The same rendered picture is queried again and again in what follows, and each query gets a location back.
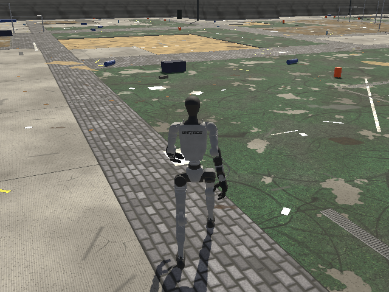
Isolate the left robot hand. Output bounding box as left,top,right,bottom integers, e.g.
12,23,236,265
170,152,184,163

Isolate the robot left forearm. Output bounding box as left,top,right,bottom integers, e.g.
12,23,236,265
166,146,175,159

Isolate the right robot hand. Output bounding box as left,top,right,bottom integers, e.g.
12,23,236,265
213,180,228,200

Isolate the robot right forearm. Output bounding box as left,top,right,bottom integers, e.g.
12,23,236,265
213,147,226,182

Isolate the right robot thigh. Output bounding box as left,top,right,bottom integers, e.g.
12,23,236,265
203,168,216,197

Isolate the left robot shin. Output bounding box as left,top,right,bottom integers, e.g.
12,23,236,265
176,214,185,259

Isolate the robot left upper arm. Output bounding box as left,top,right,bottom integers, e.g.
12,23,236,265
167,122,181,154

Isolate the robot right upper arm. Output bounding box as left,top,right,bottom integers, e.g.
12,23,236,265
205,122,219,157

